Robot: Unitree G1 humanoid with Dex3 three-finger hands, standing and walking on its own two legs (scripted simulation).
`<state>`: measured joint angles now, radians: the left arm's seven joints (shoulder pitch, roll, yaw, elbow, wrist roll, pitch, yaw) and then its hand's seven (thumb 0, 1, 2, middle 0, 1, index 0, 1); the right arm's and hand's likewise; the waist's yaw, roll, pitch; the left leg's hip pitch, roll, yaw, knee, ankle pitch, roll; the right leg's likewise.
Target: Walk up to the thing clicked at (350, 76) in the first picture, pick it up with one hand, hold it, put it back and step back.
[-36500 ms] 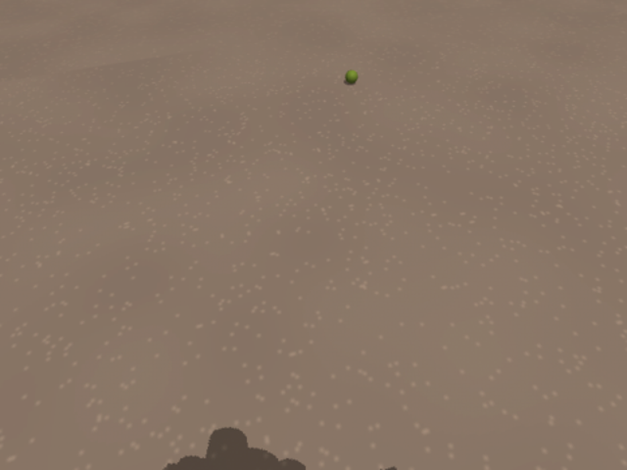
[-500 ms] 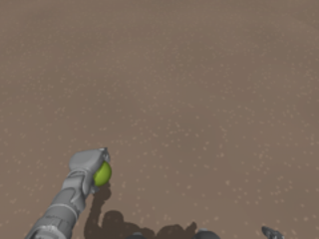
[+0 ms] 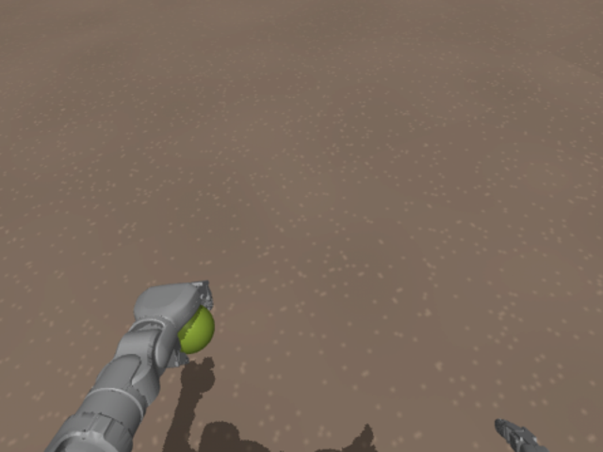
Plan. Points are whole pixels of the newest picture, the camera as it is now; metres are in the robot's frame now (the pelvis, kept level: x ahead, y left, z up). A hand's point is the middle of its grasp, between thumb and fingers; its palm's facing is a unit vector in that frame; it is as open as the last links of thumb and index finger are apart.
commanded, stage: hold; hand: left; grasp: from above
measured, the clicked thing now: (189, 327) +0.32 +0.21 -0.07
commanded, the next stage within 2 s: crouch in 1.40 s
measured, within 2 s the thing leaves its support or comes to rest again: neither
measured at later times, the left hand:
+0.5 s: hand (177, 332) +0.29 +0.21 -0.03, palm faces -0.43 -0.07 -0.90, open 10.7 cm
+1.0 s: hand (179, 329) +0.29 +0.20 -0.02, palm faces -0.44 -0.07 -0.89, open 10.7 cm
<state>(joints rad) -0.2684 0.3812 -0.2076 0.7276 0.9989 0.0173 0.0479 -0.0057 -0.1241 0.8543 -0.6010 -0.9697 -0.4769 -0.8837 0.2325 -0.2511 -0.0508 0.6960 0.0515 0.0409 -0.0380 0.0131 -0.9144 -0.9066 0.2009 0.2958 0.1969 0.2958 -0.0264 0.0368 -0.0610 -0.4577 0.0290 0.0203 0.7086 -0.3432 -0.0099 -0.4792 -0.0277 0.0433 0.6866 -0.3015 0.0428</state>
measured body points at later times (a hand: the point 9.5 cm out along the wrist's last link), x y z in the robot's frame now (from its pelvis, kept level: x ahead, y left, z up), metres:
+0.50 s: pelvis +0.00 -0.01 +0.01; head +0.01 -0.03 +0.46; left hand +0.31 +0.21 +0.02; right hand +0.13 -0.27 -0.11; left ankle +0.01 +0.12 -0.72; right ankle +0.03 -0.15 -0.72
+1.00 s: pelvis +0.00 -0.01 +0.01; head +0.01 -0.03 +0.46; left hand +0.31 +0.21 +0.03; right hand +0.15 -0.26 -0.10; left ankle +0.01 +0.12 -0.72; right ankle +0.03 -0.15 -0.72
